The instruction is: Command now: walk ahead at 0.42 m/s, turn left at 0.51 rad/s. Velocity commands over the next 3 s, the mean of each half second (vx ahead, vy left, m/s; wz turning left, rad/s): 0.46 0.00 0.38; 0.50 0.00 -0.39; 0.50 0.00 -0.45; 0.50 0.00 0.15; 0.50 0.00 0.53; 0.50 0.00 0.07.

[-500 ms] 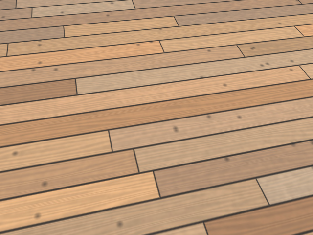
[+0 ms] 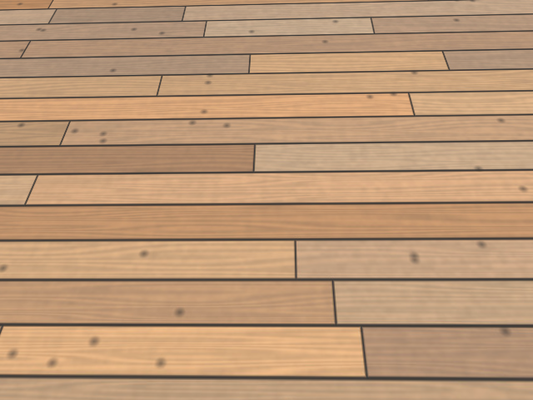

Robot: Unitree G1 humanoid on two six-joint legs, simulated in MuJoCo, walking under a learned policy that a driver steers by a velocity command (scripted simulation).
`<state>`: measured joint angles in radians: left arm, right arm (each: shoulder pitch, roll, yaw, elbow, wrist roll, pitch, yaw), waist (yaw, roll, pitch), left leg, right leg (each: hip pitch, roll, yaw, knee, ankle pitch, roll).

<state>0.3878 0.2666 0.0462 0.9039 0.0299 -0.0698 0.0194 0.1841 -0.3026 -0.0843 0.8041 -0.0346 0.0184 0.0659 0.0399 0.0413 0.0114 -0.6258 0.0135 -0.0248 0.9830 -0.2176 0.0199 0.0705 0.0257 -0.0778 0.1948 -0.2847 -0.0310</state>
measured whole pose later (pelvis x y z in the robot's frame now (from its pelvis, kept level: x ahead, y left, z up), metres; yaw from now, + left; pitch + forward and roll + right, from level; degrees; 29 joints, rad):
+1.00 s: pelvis +0.56 +0.09 +0.00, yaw -4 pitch +1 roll -1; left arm 0.34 0.28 0.06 0.89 0.00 -0.04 -0.01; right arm 0.16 -0.26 -0.01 0.77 -0.05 -0.05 0.01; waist 0.01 0.02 0.05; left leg -0.61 0.11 -0.06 1.05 -0.26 -0.03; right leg -0.16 0.16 0.05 0.34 -0.18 -0.14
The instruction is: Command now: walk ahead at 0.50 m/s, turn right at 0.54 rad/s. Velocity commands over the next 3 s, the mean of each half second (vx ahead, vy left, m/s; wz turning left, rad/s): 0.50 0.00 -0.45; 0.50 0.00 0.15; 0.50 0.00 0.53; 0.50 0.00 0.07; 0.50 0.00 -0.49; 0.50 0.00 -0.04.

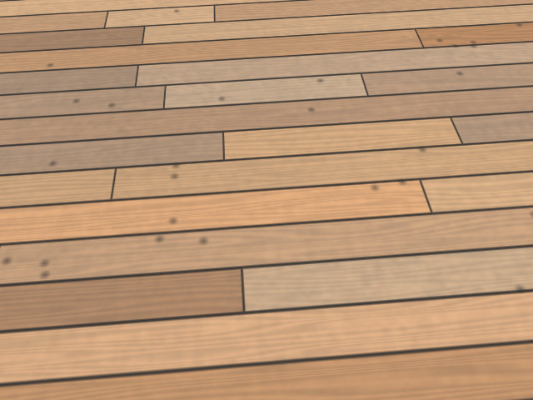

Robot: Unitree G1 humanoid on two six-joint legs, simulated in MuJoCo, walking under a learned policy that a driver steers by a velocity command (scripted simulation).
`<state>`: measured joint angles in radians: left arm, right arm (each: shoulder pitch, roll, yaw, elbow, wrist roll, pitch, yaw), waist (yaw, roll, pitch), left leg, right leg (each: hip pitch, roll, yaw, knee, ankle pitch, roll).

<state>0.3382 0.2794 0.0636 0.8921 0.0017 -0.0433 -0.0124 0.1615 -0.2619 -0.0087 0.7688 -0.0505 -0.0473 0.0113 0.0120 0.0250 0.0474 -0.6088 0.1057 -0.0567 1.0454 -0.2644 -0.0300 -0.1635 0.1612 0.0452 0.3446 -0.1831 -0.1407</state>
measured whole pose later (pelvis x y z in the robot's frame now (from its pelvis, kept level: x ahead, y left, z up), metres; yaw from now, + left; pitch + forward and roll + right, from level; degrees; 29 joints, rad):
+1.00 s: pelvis +0.51 -0.05 +0.01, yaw -6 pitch +1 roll -1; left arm 0.34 0.23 0.04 0.88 0.02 -0.09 0.01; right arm 0.26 -0.28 -0.07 0.86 -0.03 -0.01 0.04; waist 0.01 0.05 0.02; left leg -0.61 0.07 -0.01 1.05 -0.19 0.04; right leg -0.08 0.02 -0.17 0.28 -0.21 -0.06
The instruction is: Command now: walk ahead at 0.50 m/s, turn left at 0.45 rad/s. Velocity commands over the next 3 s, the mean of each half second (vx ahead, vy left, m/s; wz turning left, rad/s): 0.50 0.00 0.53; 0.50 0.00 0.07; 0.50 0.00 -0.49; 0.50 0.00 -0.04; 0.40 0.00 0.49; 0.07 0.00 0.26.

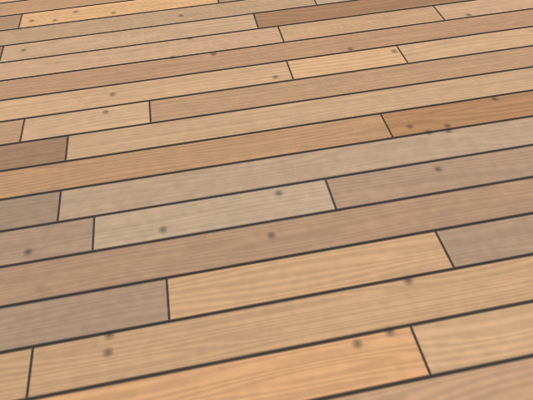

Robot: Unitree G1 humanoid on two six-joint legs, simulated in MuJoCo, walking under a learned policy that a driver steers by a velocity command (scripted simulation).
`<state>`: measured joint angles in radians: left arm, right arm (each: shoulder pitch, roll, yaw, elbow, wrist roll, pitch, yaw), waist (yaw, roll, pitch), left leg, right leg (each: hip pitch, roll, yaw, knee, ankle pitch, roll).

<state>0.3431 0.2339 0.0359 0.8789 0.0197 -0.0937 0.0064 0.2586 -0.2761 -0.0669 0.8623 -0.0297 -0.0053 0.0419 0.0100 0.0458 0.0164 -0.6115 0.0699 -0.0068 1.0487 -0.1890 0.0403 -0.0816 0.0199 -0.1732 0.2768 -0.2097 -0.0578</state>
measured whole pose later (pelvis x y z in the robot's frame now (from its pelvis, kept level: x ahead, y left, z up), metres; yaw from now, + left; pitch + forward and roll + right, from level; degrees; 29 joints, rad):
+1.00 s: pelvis +0.55 +0.10 -0.01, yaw +17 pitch +0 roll +0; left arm 0.32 0.26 0.05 0.86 0.00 -0.05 -0.02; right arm 0.23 -0.27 -0.03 0.80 -0.05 -0.06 0.01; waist 0.01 0.04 0.05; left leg -0.45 0.02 -0.03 1.09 -0.30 0.02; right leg -0.23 0.11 0.01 0.39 -0.15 -0.11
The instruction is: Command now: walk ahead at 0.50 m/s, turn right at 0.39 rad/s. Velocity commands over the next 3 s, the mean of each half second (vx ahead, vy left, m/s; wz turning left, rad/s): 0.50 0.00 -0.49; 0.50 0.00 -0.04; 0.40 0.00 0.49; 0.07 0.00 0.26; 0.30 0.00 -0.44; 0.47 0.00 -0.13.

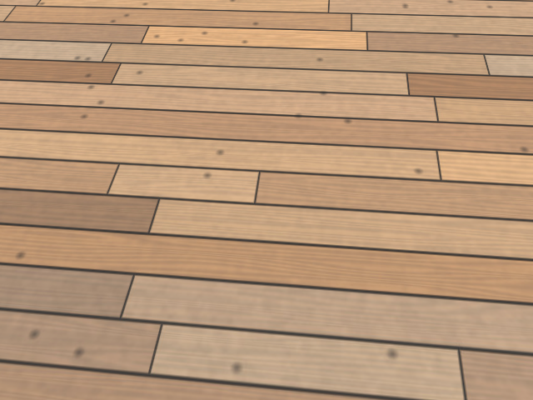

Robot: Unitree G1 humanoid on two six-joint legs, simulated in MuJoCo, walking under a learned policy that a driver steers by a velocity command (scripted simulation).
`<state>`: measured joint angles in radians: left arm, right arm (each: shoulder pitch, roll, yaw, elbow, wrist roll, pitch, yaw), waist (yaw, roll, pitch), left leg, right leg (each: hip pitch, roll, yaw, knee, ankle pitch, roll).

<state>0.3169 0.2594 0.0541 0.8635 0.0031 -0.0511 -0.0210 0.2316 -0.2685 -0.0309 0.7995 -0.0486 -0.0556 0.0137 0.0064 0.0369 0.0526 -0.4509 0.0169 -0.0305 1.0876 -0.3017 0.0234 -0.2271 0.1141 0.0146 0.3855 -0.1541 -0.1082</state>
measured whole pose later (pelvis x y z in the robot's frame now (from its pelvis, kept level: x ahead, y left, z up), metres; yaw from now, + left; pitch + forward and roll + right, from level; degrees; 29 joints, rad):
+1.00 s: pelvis +0.50 -0.09 +0.00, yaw -16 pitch +0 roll +0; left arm 0.19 0.22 0.02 0.81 0.03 -0.07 0.00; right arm 0.38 -0.24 -0.05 0.92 -0.01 -0.03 0.01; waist -0.04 0.03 0.03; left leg -0.40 0.04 0.00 1.08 -0.34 0.07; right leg -0.23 0.01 -0.12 0.42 -0.19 -0.06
